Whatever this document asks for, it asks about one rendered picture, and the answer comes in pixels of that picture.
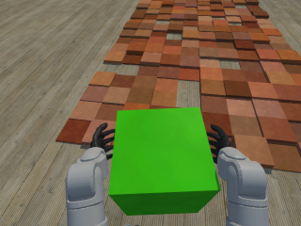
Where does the left robot forearm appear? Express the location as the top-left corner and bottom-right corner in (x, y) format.
(65, 147), (109, 226)

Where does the robot left hand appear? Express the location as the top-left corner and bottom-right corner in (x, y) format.
(90, 122), (116, 160)

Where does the carton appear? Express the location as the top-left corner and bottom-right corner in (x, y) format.
(108, 107), (221, 216)

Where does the right robot forearm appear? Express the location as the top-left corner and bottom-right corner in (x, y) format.
(217, 147), (270, 226)

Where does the robot right hand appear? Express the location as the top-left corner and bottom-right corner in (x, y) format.
(206, 124), (232, 164)

